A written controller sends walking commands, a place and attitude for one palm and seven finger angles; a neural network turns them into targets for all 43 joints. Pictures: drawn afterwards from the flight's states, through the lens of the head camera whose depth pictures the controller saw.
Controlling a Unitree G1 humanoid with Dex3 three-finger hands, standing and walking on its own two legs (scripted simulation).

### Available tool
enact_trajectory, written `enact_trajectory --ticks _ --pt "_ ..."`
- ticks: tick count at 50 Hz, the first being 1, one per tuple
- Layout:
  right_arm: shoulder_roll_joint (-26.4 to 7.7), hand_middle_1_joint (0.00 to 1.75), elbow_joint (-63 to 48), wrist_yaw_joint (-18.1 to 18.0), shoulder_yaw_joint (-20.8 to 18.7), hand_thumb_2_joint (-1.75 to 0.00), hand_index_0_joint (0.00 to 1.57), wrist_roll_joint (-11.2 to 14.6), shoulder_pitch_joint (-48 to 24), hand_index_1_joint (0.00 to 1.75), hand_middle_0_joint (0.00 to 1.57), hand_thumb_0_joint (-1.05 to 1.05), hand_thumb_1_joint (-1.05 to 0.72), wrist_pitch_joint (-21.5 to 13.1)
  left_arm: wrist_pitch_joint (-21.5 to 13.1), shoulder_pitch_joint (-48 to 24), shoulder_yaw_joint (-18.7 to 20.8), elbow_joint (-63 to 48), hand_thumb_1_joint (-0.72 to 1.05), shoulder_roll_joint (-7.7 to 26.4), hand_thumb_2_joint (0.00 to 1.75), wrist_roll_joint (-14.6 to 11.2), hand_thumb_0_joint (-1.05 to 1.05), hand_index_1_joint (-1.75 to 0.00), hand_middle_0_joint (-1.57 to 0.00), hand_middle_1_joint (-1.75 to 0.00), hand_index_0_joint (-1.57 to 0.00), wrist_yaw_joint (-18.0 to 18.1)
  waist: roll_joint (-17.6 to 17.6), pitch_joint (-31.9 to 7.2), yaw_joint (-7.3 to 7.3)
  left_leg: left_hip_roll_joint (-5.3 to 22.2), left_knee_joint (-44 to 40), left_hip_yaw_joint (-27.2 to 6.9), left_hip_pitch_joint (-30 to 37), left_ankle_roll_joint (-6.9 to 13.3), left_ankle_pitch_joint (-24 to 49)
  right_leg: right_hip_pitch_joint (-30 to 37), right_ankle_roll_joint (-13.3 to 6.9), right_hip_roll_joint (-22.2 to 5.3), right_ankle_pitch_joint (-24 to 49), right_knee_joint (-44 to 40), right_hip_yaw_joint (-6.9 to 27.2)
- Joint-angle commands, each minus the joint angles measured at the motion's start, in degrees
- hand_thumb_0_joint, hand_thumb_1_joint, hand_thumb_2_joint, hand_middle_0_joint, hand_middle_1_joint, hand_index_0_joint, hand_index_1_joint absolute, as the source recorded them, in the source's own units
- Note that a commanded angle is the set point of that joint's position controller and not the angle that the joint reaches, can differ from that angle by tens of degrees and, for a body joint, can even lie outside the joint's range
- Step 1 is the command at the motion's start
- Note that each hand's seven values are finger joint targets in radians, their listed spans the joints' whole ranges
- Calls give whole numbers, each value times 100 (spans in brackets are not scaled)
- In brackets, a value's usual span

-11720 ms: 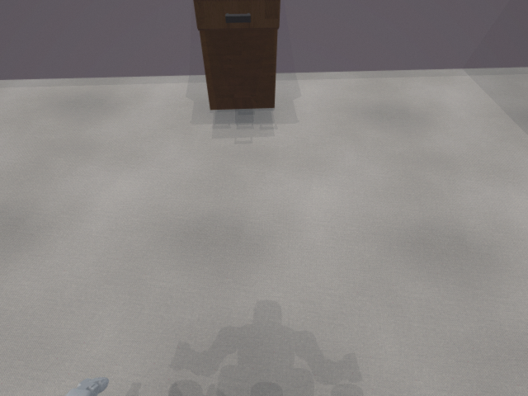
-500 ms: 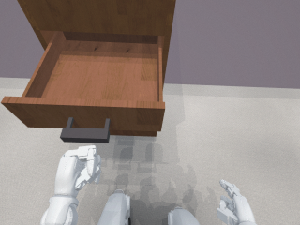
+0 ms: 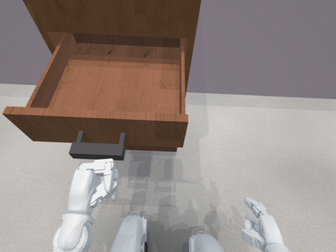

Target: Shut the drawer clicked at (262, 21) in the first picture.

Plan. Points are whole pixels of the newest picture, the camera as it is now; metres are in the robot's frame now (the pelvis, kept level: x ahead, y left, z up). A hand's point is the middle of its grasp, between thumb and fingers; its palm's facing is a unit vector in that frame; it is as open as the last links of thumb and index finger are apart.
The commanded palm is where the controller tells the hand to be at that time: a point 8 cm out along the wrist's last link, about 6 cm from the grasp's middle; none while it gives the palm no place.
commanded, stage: push the drawer shut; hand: left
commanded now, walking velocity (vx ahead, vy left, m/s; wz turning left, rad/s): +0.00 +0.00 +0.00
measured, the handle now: (100, 143) +0.35 +0.17 +0.04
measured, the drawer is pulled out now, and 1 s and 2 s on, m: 0.28 0.20 0.06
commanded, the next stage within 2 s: none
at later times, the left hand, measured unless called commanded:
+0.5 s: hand (116, 172) +0.28 +0.13 +0.03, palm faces -0.04 -1.00 -0.04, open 2.8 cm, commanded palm +0.31 +0.17 +0.04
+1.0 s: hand (122, 142) +0.36 +0.13 +0.03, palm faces -0.02 -1.00 -0.05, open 2.9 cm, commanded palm +0.37 +0.17 +0.04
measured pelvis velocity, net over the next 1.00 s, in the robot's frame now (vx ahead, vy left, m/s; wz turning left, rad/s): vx -0.04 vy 0.01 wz -0.01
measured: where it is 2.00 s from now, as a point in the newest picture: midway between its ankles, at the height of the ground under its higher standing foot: outside the picture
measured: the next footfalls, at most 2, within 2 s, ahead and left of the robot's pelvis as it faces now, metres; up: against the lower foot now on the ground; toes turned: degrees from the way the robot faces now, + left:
none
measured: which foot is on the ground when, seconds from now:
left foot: down 0.00-1.00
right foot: down 0.00-1.00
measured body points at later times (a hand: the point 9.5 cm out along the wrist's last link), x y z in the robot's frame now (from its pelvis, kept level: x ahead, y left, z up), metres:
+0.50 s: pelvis -0.02 +0.00 +0.00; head +0.07 +0.01 +0.44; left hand +0.28 +0.18 +0.04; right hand +0.14 -0.24 -0.10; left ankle +0.07 +0.12 -0.62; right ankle -0.03 -0.12 -0.62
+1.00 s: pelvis -0.04 +0.01 +0.00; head +0.05 +0.03 +0.44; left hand +0.35 +0.18 +0.04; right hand +0.07 -0.25 -0.11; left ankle +0.07 +0.12 -0.62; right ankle -0.03 -0.12 -0.62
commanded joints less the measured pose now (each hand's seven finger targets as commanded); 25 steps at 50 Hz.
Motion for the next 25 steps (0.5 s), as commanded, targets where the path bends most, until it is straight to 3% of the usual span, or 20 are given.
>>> enact_trajectory --ticks 1,6,11,12,17,25 --pt "-784 30 -768 -83 -304 -90 20 16 -48 30 20 0 -90 -229 -299 -821 308 -1092 90 386 90 -92 0 -160 -140 -160 -140 6 47 -1696 -102 -132 -842 -121 2409 173 1221 -8 -55 114 1977 -1263 141" --pt "-818 30 -695 -96 -304 -90 20 37 -14 30 20 0 -90 -177 -171 -1229 337 -888 90 417 90 -135 0 -160 -140 -160 -140 -36 -32 -1652 -164 -128 -856 -107 2400 185 1243 58 -35 110 2072 -1347 168" --pt "-839 30 -519 -123 -303 -90 20 27 -39 30 20 0 -90 -203 -328 -2068 180 -734 90 316 90 -102 0 -160 -140 -160 -140 14 18 -1551 -327 -122 -843 -173 2426 195 931 -280 -30 108 1657 -1371 143" --pt "-851 30 -458 -132 -315 -90 20 19 -22 30 20 0 -90 -215 -362 -2174 348 -675 90 450 90 -112 0 -160 -140 -160 -140 33 23 -1615 -286 -120 -834 -175 2427 188 925 -268 -36 114 1637 -1363 154" --pt "-907 30 -314 -156 -296 -90 20 38 -39 30 20 0 -90 -219 -426 -3073 237 -373 90 438 90 -70 0 -160 -140 -160 -140 42 115 -1611 -398 -130 -873 -242 2453 180 493 -529 -46 109 1264 -1360 156" --pt "-967 30 -164 -197 -254 -90 20 88 -33 30 20 0 -90 -182 -251 -4108 222 133 90 507 90 -78 0 -160 -140 -160 -140 134 172 -1692 -466 -156 -1000 -286 2503 175 -41 -610 -49 110 917 -1461 183"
